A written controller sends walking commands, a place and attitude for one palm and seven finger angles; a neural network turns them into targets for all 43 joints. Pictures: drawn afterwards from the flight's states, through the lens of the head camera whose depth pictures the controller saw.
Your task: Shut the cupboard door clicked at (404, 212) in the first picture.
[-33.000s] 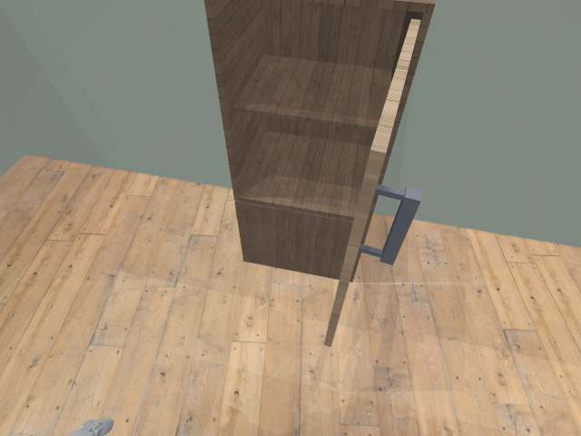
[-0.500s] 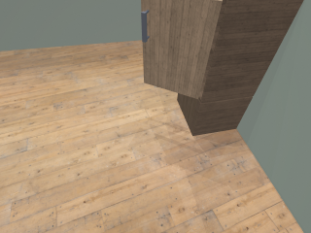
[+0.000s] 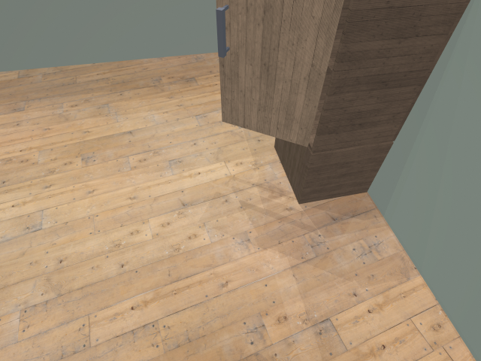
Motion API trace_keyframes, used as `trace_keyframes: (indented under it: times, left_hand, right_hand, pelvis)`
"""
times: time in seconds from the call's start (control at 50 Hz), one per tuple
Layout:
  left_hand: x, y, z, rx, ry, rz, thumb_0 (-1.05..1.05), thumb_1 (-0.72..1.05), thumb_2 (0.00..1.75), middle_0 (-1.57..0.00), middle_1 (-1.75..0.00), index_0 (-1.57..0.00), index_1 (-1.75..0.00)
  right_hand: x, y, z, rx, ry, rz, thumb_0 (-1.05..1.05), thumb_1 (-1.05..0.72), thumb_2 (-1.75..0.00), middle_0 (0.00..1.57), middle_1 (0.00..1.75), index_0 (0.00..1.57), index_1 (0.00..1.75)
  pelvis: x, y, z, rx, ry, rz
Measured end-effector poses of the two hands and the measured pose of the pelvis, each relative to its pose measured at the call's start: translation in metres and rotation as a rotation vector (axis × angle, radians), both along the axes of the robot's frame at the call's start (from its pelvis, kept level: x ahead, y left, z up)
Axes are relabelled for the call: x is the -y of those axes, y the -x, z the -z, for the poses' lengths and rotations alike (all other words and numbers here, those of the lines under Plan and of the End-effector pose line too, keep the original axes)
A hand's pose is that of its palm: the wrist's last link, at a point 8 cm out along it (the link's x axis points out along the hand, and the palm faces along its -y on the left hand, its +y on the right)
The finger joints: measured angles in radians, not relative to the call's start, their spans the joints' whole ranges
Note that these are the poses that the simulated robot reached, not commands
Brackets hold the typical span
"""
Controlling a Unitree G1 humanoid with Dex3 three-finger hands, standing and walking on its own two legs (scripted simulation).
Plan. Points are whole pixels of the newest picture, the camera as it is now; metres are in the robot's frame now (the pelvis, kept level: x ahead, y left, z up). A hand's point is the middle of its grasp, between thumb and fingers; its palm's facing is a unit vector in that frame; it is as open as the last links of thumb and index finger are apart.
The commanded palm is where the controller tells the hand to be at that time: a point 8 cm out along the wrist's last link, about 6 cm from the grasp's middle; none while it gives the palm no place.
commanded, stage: look to check the result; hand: left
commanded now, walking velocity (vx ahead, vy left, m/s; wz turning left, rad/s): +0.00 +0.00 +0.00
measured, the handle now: (224, 31) +1.12 +0.11 +0.05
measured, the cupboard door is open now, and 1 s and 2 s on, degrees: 53 53 53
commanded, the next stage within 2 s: walk to a spot facing it in 0.22 s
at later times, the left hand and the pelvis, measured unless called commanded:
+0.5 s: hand out of the picture +0.03 +0.18 -0.18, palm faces +0.05 -0.97 -0.24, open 7.4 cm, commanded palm none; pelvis +0.01 -0.01 +0.00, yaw +3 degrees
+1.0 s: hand out of the picture +0.08 +0.25 -0.16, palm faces +0.31 -0.92 -0.22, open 7.4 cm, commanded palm none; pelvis +0.05 +0.02 +0.00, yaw +20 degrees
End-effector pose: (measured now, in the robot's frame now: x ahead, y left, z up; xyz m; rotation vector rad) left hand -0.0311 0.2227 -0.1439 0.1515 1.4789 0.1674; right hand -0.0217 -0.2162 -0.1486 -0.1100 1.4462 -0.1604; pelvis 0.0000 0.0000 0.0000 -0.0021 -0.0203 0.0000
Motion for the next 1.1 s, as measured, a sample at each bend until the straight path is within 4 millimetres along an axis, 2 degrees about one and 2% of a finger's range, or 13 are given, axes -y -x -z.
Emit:
trace_keyframes:
  times: [0.46,0.6,0.72,0.78,0.86,0.96,1.1]
  left_hand:
    - [-0.008,-0.054,-0.003,0.112,-0.037,0.018,0.01,0.91,0.9,-0.2,-0.3,-0.2,-0.3]
    - [-0.013,-0.05,0.009,0.159,-0.043,-0.072,0.01,0.9,0.9,-0.2,-0.3,-0.2,-0.3]
    - [-0.031,-0.035,0.032,0.169,-0.017,-0.16,0.01,0.9,0.9,-0.21,-0.3,-0.2,-0.3]
    - [-0.043,-0.034,0.031,0.148,-0.017,-0.171,0.01,0.9,0.9,-0.21,-0.3,-0.2,-0.3]
    - [-0.057,-0.051,0.011,0.201,-0.033,-0.189,0.01,0.91,0.9,-0.2,-0.3,-0.2,-0.3]
    - [-0.068,-0.078,-0.011,0.286,-0.064,-0.221,0.01,0.91,0.9,-0.2,-0.3,-0.2,-0.3]
    - [-0.065,-0.124,-0.024,0.344,-0.097,-0.255,0.01,0.91,0.9,-0.2,-0.3,-0.19,-0.3]
  right_hand:
    - [0.032,-0.051,-0.004,0.083,0.047,-0.055,0.01,-0.91,-0.9,0.2,0.3,0.2,0.3]
    - [0.028,-0.061,0.005,0.042,0.041,-0.12,0.01,-0.91,-0.9,0.2,0.3,0.2,0.3]
    - [0.012,-0.094,0.007,0.083,0.067,-0.214,0.01,-0.91,-0.9,0.2,0.3,0.2,0.3]
    - [0.006,-0.107,0.005,0.125,0.08,-0.249,0.01,-0.91,-0.9,0.2,0.3,0.2,0.3]
    - [0.0,-0.114,-0.008,0.111,0.084,-0.291,0.01,-0.91,-0.9,0.2,0.3,0.2,0.3]
    - [-0.005,-0.127,-0.018,0.075,0.07,-0.332,0.01,-0.91,-0.9,0.2,0.3,0.2,0.3]
    - [0.001,-0.17,-0.014,0.045,0.038,-0.371,0.01,-0.91,-0.9,0.21,0.3,0.2,0.3]
  pelvis:
    - [0.009,-0.01,0.0,-0.004,-0.004,-0.027]
    - [0.007,-0.007,0.013,0.001,0.02,-0.115]
    - [-0.01,-0.012,0.028,0.01,0.014,-0.21]
    - [-0.019,-0.012,0.028,-0.004,0.013,-0.228]
    - [-0.024,-0.019,0.014,-0.033,0.022,-0.274]
    - [-0.024,-0.038,0.001,-0.054,0.033,-0.334]
    - [-0.014,-0.08,-0.001,-0.058,0.023,-0.406]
